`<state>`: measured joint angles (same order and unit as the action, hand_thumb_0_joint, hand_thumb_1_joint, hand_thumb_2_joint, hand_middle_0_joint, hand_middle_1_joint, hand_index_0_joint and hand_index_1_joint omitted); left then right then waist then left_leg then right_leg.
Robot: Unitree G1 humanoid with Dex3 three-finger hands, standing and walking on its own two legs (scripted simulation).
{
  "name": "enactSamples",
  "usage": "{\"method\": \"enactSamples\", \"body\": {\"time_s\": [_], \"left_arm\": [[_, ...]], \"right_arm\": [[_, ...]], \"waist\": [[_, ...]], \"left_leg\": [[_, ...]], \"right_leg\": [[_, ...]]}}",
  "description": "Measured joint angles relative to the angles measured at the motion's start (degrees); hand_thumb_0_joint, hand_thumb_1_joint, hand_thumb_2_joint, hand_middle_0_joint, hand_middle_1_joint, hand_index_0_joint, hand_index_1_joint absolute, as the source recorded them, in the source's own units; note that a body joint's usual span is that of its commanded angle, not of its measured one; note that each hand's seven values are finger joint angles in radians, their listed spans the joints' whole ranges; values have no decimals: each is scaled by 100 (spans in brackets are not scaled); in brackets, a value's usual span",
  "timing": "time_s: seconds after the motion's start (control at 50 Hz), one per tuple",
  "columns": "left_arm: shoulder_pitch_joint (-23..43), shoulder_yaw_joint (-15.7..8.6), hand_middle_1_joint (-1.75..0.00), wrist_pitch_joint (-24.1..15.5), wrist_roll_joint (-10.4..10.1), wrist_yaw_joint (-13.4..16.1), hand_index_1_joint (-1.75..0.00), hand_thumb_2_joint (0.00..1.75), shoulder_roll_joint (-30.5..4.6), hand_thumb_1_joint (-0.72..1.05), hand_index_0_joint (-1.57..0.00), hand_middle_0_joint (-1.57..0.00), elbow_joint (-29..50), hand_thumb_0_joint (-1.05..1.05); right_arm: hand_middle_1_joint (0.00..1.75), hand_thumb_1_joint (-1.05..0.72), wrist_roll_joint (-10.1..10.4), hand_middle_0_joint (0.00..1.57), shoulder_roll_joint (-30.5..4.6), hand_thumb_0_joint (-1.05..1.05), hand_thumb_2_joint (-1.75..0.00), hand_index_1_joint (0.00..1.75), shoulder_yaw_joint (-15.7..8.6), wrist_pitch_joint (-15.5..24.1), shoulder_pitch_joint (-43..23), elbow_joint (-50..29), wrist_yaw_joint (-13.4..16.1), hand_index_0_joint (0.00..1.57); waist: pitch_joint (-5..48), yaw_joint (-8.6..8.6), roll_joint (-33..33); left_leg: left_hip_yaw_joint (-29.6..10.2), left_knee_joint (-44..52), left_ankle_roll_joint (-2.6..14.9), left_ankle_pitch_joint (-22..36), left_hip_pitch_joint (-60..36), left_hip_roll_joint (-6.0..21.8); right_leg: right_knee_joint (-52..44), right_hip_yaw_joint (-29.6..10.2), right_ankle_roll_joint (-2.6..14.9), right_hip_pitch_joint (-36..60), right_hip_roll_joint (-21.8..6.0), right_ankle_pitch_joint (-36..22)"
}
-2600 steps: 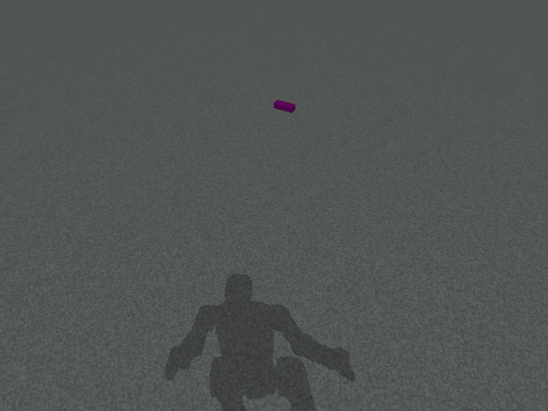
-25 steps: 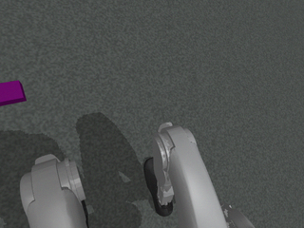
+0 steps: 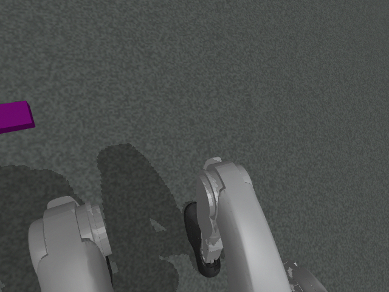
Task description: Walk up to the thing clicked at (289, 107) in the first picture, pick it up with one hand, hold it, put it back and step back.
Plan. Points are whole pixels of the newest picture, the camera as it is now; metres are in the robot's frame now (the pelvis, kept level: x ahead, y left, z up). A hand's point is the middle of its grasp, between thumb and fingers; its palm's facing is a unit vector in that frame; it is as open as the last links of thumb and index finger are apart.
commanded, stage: approach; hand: left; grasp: from above
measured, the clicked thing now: out of the picture +0.50 +0.33 -0.29
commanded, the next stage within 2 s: close in in 0.68 s
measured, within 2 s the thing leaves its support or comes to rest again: neither
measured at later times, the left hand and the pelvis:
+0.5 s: hand out of the picture +0.52 +0.31 -0.16, palm faces -0.39 -0.08 -0.92, open 14.0 cm; pelvis +0.00 +0.00 +0.00, yaw +0 degrees
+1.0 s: hand out of the picture +0.49 +0.33 -0.20, palm faces -0.43 -0.11 -0.90, open 14.2 cm; pelvis +0.00 +0.00 +0.00, yaw -1 degrees
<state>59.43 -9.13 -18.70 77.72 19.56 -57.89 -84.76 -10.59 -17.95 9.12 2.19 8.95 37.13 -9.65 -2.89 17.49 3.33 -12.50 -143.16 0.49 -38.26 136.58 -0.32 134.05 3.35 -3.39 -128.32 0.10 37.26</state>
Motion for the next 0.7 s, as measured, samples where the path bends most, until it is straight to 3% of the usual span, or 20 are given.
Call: {"method": "enactSamples", "body": {"time_s": [0.08,0.16,0.24,0.3,0.4,0.48,0.6,0.7], "left_arm": [[35,44,-97,49,41,72,-98,102,42,-53,-9,-10,-57,0],[245,292,-98,155,3,79,-99,102,118,-53,-9,-9,-170,0],[533,533,-99,269,19,113,-100,102,224,-53,-9,-9,-262,0],[761,583,-100,371,49,178,-101,102,287,-53,-9,-9,-416,0],[914,376,-100,637,125,262,-101,102,267,-53,-10,-10,-552,0],[760,154,-99,849,0,220,-100,101,254,-52,-11,-11,-463,0],[259,-158,-96,932,-327,-154,-97,99,90,-51,-11,-12,-197,0],[88,-68,-95,662,-548,-510,-96,99,-23,-51,-12,-12,64,0]], "right_arm": [[30,-89,4,21,33,0,-89,30,-8,-2,11,25,-24,20],[30,-90,8,21,70,0,-89,30,4,47,24,52,-33,20],[30,-90,8,21,116,0,-89,30,29,93,48,70,-36,20],[30,-90,5,21,127,0,-89,30,86,107,88,40,-32,20],[30,-90,16,21,81,0,-89,30,180,129,201,-117,-45,20],[30,-90,82,21,16,0,-89,30,252,91,308,-213,-55,20],[30,-90,158,21,-92,0,-89,30,295,14,315,-308,-19,20],[30,-90,137,21,-151,1,-89,30,259,-22,241,-286,68,20]], "waist": [[66,13,-14],[107,52,-6],[127,151,3],[149,271,-20],[72,502,-121],[-13,567,-211],[-217,490,-266],[-334,270,-155]], "left_leg": [[26,7,11,-12,10,-3],[65,18,21,-2,38,-7],[87,35,13,10,67,-8],[78,49,2,9,102,-1],[58,71,-18,-1,127,22],[52,103,-32,-14,100,61],[29,127,-52,1,10,92],[9,140,-91,50,-16,61]], "right_leg": [[6,-19,11,-12,-9,21],[17,-54,0,-46,-17,25],[20,-74,1,-88,-21,16],[8,-65,18,-138,-15,7],[-19,-51,3,-193,6,-21],[-50,-54,-48,-212,37,-50],[-79,-50,-151,-159,71,-99],[-76,-31,-112,-130,50,-125]]}}
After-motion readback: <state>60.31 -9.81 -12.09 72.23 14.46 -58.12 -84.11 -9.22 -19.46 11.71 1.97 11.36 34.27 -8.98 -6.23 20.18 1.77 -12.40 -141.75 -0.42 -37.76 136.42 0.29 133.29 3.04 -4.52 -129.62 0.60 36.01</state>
